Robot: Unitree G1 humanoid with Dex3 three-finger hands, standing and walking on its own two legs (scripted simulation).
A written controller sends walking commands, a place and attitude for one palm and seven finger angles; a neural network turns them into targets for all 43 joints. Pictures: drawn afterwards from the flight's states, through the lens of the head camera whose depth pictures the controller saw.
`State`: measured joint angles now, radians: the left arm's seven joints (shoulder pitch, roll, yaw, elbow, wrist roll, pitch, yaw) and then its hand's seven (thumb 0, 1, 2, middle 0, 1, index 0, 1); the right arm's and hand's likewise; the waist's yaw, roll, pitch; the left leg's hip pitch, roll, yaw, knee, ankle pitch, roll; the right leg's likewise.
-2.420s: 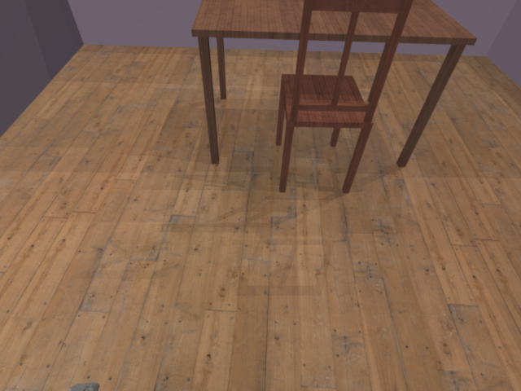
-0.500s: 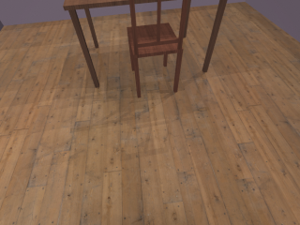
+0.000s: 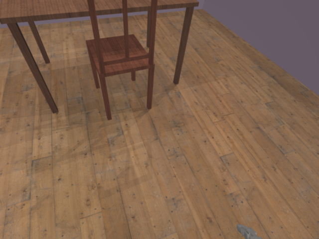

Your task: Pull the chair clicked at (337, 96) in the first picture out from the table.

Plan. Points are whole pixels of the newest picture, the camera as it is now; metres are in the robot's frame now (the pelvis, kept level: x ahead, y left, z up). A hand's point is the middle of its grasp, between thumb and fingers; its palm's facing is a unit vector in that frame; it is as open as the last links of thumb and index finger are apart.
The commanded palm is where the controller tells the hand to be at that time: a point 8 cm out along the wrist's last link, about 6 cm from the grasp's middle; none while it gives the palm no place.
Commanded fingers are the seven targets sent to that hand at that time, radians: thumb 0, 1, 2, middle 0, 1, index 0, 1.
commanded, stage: walk to a spot facing it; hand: left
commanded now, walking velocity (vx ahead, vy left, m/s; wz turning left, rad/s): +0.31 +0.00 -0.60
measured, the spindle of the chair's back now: (125, 28) +1.12 +0.32 -0.04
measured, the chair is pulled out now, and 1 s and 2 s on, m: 0.00 0.00 0.00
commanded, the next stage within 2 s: turn to face it in 1.36 s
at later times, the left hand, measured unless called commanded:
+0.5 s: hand (147, 156) +0.42 +0.08 -0.17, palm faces -0.39 -0.91 -0.14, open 7.4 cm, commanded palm none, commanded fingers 0.00 0.90 0.90 -0.20 -0.30 -0.20 -0.30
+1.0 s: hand (134, 132) +0.52 +0.15 -0.18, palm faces -0.43 -0.88 -0.19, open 7.3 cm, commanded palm none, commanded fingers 0.00 0.90 0.90 -0.20 -0.30 -0.20 -0.30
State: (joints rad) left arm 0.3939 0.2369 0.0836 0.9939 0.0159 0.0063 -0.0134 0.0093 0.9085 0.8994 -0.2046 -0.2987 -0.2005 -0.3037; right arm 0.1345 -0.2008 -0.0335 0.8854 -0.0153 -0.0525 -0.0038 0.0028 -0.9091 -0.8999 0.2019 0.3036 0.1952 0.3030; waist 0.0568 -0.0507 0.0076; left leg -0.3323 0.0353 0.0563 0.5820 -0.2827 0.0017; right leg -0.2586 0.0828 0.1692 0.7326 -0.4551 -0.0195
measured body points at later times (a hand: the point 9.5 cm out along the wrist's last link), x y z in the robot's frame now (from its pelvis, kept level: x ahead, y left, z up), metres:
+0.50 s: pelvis +0.20 -0.02 -0.02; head +0.26 -0.02 +0.43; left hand +0.44 +0.13 -0.16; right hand -0.02 -0.17 -0.13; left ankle +0.03 +0.11 -0.69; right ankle +0.26 -0.11 -0.74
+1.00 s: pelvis +0.42 -0.03 +0.00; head +0.44 +0.00 +0.45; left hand +0.55 +0.20 -0.16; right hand +0.41 -0.29 -0.11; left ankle +0.51 +0.04 -0.73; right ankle +0.30 -0.11 -0.64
